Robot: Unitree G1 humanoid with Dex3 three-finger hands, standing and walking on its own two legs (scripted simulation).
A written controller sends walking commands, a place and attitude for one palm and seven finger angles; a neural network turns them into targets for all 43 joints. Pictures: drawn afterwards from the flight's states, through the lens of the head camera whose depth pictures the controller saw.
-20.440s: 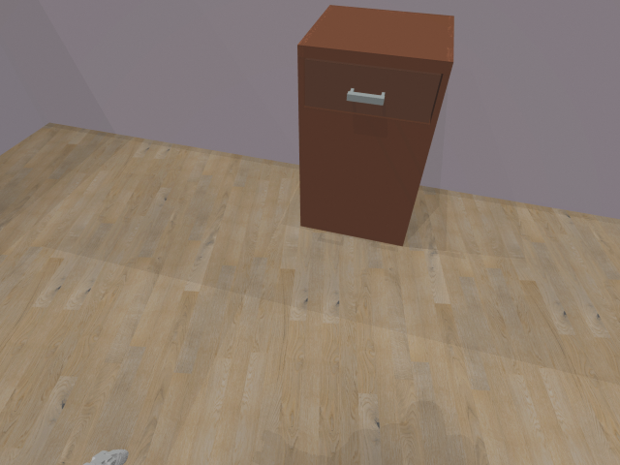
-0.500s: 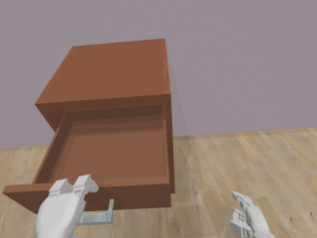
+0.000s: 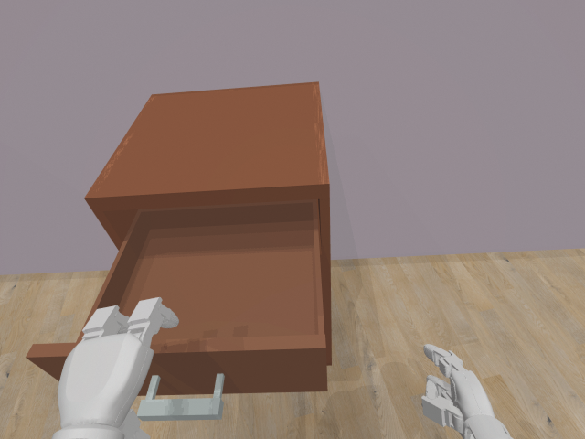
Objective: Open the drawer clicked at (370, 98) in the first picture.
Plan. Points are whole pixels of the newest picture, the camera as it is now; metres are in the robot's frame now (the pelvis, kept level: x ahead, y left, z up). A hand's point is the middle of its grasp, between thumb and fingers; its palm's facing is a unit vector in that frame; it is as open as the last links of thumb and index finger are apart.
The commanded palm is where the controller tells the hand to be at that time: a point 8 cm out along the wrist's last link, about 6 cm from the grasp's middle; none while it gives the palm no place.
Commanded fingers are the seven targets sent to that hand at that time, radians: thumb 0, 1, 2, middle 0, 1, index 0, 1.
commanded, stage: lift the hand off the handle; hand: left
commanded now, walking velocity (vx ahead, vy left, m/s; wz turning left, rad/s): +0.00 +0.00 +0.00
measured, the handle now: (184, 395) +0.19 +0.21 -0.06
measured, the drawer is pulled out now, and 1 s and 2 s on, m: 0.30 0.30 0.30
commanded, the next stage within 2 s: draw the hand back to the body in 0.16 s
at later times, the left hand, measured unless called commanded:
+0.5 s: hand (129, 366) +0.17 +0.22 +0.09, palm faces +0.13 -0.15 -0.98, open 13.8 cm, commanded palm +0.13 +0.22 +0.14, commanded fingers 0.00 -0.50 0.30 -0.30 -1.20 -0.30 -1.20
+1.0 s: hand (128, 354) +0.17 +0.21 +0.11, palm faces +0.27 -0.81 -0.53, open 13.6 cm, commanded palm +0.13 +0.25 +0.17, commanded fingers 0.00 -0.22 0.42 -0.28 -1.02 -0.28 -1.02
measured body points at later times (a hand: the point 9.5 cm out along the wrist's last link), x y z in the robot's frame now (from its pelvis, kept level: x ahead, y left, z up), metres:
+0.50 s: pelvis +0.00 +0.01 +0.00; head -0.01 -0.04 +0.45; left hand +0.16 +0.23 +0.14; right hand +0.23 -0.18 -0.08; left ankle -0.01 +0.11 -0.72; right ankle -0.01 -0.10 -0.72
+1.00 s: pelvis +0.01 +0.00 +0.01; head +0.00 -0.02 +0.46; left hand +0.15 +0.25 +0.14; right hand +0.23 -0.19 -0.05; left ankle -0.01 +0.11 -0.72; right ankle -0.01 -0.10 -0.72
